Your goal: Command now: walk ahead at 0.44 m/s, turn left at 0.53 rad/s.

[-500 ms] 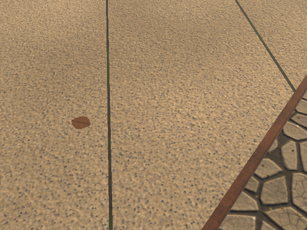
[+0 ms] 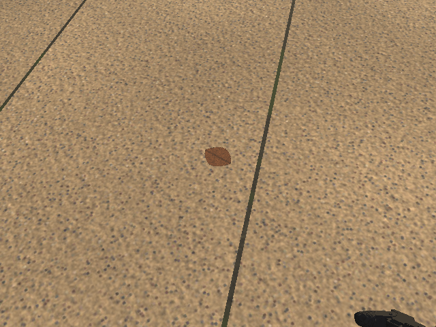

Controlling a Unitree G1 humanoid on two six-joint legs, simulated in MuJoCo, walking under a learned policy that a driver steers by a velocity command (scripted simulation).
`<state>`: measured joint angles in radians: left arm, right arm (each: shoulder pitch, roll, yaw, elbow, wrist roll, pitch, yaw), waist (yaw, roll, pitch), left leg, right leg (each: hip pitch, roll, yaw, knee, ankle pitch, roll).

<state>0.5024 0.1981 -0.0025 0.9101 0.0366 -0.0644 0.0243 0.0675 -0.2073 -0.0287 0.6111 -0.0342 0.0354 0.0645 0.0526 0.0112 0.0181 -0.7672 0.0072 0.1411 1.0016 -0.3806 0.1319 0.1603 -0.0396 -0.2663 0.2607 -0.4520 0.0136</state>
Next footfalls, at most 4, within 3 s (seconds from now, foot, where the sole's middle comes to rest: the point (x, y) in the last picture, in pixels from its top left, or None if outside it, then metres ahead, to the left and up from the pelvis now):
0.04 left None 0.18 0.07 -0.72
0.60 right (239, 292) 0.54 0.02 -0.72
1.04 left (193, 220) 0.78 0.18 -0.72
1.46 right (245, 266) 0.62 0.01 -0.72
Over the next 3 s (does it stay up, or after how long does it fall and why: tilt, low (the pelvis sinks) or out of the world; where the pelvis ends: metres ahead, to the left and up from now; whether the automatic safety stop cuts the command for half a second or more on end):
stays up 0.54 0.12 0.06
